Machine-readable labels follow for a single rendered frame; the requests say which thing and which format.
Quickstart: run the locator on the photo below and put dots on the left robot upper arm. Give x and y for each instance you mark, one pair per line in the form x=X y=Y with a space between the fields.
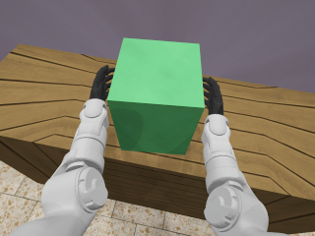
x=70 y=202

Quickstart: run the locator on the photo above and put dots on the pedestal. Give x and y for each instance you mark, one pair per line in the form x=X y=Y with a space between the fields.
x=272 y=134

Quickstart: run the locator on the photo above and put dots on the robot left forearm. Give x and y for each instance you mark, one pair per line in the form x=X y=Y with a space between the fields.
x=89 y=143

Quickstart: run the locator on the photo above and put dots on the robot right forearm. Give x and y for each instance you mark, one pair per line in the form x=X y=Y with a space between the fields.
x=219 y=158

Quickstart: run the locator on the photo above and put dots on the left robot hand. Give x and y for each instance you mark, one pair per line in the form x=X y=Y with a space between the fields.
x=100 y=85

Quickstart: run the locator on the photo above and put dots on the carton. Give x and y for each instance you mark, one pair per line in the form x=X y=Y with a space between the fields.
x=156 y=97

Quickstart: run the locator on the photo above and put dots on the right robot hand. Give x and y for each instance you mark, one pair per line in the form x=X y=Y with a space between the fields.
x=214 y=102

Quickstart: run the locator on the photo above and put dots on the right robot upper arm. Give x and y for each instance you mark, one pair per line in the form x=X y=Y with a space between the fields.
x=231 y=212

